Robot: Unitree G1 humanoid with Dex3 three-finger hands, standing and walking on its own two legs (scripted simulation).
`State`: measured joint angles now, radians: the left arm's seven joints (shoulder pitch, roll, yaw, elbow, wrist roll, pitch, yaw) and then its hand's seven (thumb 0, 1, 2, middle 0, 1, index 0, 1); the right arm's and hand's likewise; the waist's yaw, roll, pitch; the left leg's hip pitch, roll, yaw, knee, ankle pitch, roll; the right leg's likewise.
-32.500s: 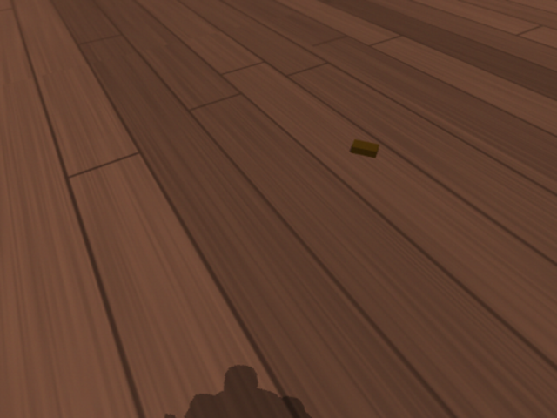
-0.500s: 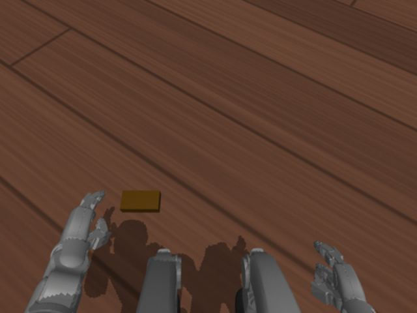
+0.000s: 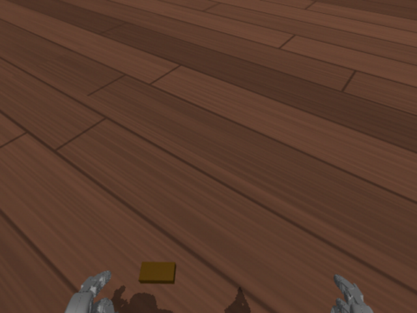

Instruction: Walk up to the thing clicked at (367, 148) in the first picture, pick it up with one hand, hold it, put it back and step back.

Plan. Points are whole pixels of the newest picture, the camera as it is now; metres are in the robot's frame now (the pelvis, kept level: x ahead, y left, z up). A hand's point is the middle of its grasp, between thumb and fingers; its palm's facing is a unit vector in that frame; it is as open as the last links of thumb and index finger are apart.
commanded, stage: home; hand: left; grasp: from above
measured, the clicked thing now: (158, 272) +0.47 +0.23 -0.69
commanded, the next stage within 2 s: none
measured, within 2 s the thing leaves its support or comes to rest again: neither
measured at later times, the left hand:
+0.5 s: hand out of the picture +0.16 +0.18 -0.04, palm faces +0.07 -0.98 -0.21, open 7.4 cm
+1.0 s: hand out of the picture +0.16 +0.17 -0.04, palm faces +0.07 -0.98 -0.20, open 7.4 cm
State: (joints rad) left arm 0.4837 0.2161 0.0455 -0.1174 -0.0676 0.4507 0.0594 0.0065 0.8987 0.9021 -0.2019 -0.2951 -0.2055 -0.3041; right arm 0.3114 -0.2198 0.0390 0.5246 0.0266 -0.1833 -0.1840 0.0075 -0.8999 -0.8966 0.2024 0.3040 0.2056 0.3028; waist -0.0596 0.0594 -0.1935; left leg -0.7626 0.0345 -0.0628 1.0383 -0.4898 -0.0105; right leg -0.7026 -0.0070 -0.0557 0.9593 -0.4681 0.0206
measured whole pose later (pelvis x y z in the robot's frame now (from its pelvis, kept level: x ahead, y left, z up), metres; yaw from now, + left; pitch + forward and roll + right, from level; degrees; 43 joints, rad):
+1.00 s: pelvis +0.00 -0.01 +0.00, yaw +1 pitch +10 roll -2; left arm 0.49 0.21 0.04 -0.11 -0.05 0.45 0.02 0.01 0.90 0.90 -0.20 -0.29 -0.20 -0.30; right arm 0.28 -0.23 0.03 0.55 0.01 -0.26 -0.19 0.01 -0.90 -0.90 0.20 0.30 0.21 0.30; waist -0.03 0.05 -0.16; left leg -0.69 0.03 -0.07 1.00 -0.48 -0.02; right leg -0.64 -0.01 -0.06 0.95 -0.47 0.01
